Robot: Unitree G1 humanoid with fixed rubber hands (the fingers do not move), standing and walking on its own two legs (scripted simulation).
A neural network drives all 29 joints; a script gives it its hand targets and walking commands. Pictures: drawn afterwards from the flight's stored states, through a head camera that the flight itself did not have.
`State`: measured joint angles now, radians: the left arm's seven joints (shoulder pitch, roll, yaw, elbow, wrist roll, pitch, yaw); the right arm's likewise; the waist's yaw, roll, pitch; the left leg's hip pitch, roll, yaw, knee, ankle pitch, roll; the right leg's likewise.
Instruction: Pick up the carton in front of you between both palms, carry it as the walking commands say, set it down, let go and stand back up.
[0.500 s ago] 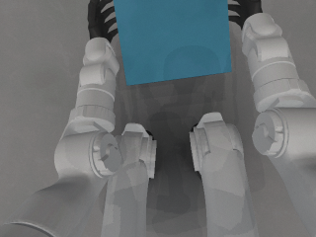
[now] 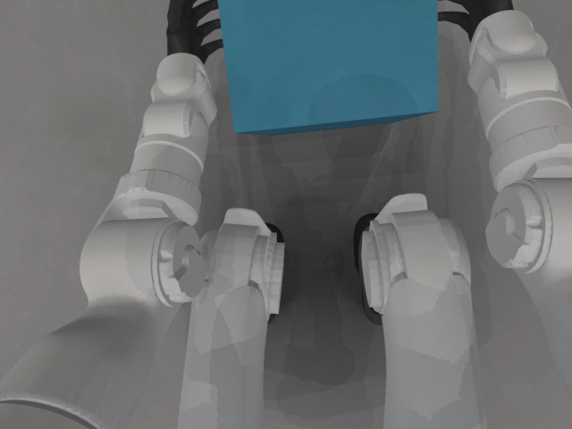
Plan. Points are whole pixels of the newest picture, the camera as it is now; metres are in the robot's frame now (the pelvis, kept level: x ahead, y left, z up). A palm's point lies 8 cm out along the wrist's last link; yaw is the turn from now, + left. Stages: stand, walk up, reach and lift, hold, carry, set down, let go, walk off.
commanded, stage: set down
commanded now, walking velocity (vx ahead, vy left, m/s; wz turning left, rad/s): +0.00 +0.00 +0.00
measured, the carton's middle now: (326, 49) +0.51 -0.05 -0.24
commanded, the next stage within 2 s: let go in 1.22 s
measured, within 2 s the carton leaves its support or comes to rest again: neither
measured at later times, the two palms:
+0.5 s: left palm (154, 31) +0.51 +0.10 -0.07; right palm out of the picture +0.51 -0.27 -0.07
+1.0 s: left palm out of the picture +0.51 +0.11 +0.07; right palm out of the picture +0.50 -0.29 +0.07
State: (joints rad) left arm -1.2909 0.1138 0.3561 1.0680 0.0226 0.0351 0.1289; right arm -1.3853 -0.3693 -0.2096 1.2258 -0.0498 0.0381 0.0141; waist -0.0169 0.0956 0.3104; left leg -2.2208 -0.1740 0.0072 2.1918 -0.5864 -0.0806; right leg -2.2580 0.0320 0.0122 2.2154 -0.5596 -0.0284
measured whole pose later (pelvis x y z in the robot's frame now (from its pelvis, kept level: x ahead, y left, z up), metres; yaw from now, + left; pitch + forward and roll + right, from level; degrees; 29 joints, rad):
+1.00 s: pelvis +0.03 -0.01 +0.18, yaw -2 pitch +45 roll +4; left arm -0.87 0.07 0.25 0.59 -0.05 0.17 0.18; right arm -1.05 -0.40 -0.23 0.87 0.04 0.15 0.11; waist 0.00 0.02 -0.05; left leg -1.83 -0.09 -0.02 1.54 -0.50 -0.04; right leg -1.88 0.06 0.03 1.57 -0.47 -0.03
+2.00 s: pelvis +0.15 +0.00 +0.40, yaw -5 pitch +12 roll +0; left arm 0.18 0.19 0.05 0.46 -0.01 -0.02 -0.04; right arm 0.12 -0.19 -0.09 0.51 0.00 -0.03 0.04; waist 0.02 0.01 -0.04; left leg -0.40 -0.05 -0.06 0.48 -0.28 0.02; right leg -0.42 0.04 0.05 0.48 -0.26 -0.02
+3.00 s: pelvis +0.14 +0.01 +0.40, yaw -5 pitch -1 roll -1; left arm 0.17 0.32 0.04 0.78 0.04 0.01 0.02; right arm 0.18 -0.33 -0.04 0.72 -0.04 0.01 -0.02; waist 0.00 0.01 0.01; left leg -0.18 -0.04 -0.06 0.53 -0.33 0.03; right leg -0.19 0.04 0.03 0.50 -0.29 -0.01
